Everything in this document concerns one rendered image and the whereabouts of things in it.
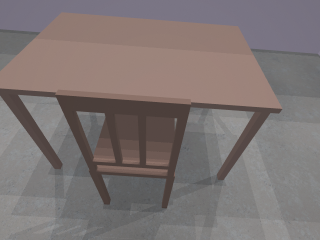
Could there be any chair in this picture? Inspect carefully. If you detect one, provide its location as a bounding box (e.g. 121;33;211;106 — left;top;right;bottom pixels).
55;89;191;209

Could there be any table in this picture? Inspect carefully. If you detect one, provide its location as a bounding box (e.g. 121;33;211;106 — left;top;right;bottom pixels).
0;12;283;180

